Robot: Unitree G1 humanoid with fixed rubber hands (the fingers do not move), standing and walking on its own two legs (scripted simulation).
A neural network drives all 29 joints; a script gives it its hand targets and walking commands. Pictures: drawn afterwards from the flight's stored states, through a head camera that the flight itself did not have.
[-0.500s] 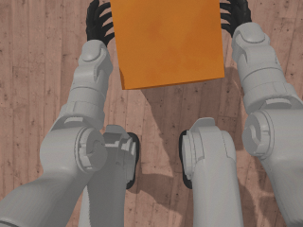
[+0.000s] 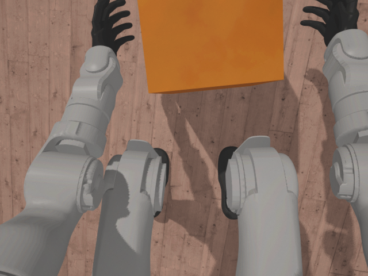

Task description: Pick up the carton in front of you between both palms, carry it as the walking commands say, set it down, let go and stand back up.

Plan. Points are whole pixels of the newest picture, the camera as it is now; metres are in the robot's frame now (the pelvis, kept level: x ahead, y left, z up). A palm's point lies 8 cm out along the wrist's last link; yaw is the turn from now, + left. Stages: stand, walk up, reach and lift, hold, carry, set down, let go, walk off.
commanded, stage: set down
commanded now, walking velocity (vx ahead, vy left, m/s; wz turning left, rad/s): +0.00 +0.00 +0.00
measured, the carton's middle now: (208, 38) +0.51 -0.06 -0.24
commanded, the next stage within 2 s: let go in 1.04 s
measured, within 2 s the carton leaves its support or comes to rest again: neither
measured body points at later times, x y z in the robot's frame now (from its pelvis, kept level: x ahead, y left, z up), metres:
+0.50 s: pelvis +0.01 +0.00 +0.11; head +0.33 -0.06 +0.42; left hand +0.51 +0.11 -0.02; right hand +0.52 -0.28 -0.02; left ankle +0.12 +0.12 -0.33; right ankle +0.11 -0.11 -0.33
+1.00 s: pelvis +0.04 -0.01 +0.24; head +0.33 -0.06 +0.59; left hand +0.50 +0.11 +0.13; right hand +0.52 -0.29 +0.13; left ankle +0.12 +0.12 -0.33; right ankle +0.11 -0.11 -0.33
